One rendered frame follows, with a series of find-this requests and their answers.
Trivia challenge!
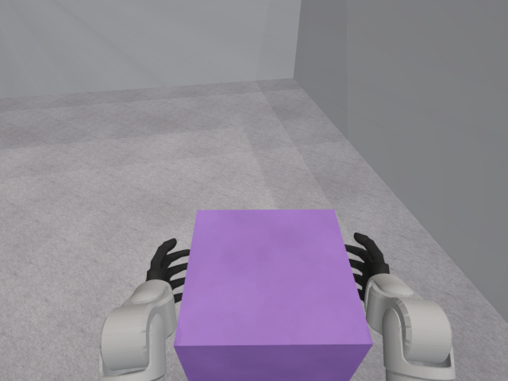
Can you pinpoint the left robot forearm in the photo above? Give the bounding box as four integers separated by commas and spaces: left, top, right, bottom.
98, 279, 177, 381

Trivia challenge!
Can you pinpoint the left robot hand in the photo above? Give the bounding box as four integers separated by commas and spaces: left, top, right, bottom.
145, 238, 190, 303

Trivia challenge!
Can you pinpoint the carton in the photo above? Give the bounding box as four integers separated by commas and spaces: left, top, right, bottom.
174, 210, 373, 381

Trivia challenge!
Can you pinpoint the right robot hand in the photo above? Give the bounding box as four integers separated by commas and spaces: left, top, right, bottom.
344, 233, 390, 301

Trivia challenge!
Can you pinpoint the right robot forearm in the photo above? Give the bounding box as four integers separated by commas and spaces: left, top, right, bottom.
364, 274, 456, 381

